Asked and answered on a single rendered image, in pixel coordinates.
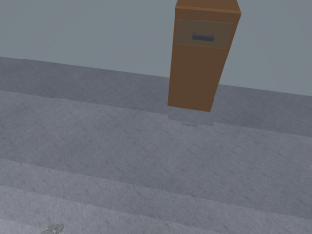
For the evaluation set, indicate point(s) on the drawer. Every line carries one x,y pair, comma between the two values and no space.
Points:
220,30

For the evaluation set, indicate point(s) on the handle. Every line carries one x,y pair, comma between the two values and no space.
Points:
202,37

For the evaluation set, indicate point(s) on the robot left hand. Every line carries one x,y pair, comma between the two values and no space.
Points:
53,229

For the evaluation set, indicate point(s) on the cabinet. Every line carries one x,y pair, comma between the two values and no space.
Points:
196,70

